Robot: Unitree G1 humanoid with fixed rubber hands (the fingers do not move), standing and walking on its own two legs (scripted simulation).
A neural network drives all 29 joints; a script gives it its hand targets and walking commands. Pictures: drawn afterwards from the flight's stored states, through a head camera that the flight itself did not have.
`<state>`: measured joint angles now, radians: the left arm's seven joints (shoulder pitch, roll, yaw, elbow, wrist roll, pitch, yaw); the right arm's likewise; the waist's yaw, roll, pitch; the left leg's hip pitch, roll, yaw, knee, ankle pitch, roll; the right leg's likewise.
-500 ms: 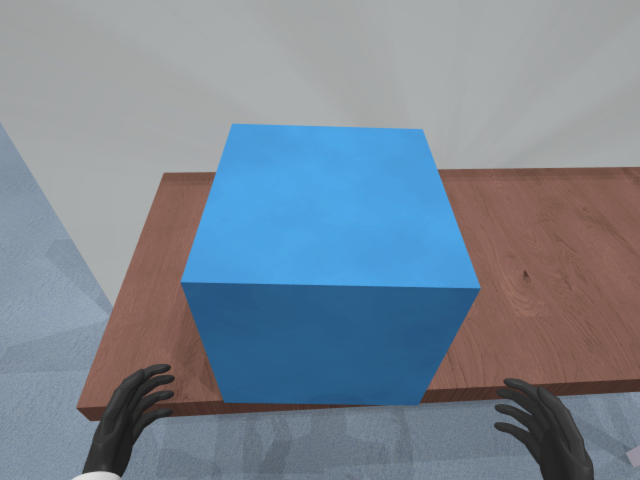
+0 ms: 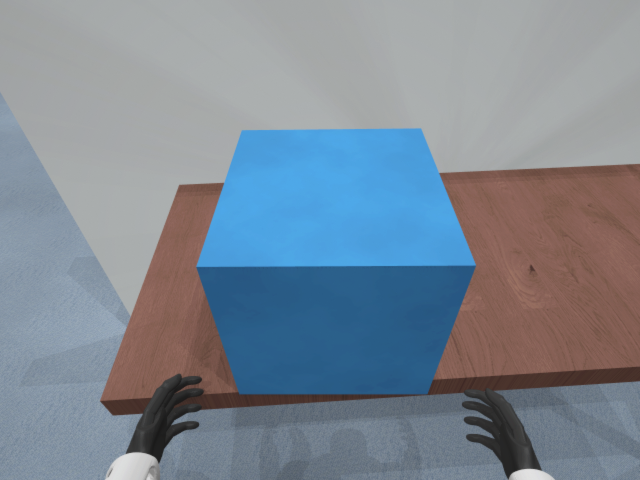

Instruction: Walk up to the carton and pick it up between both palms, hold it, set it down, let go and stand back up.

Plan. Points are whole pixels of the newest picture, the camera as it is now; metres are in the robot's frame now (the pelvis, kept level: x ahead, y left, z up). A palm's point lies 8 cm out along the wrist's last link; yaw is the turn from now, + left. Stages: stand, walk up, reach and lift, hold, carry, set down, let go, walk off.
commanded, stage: set down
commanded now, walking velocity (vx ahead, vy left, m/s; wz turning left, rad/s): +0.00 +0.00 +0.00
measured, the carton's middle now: (332, 258) +0.43 +0.01 +0.06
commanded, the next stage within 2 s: let go in 0.56 s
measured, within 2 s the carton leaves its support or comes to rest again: neither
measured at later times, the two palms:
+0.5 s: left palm (152, 437) +0.19 +0.22 -0.01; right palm out of the picture +0.15 -0.23 -0.07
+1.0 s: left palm (152, 436) +0.19 +0.22 -0.01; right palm out of the picture +0.16 -0.24 -0.07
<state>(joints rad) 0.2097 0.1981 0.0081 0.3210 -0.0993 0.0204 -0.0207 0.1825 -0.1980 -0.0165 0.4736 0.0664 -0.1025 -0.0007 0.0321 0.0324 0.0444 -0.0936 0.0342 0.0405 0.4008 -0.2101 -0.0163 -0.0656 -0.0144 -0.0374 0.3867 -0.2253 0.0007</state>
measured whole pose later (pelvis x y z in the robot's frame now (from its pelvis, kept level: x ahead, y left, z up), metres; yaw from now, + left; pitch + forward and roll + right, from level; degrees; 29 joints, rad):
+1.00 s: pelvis -0.02 -0.01 +0.00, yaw -1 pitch -10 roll +1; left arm 0.08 0.19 0.04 0.38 0.00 0.21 -0.06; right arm 0.20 -0.22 -0.04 0.52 -0.04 0.04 0.02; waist 0.04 0.05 0.08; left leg -0.02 0.03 0.06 0.38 -0.19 -0.02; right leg -0.03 -0.01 -0.02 0.42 -0.23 -0.01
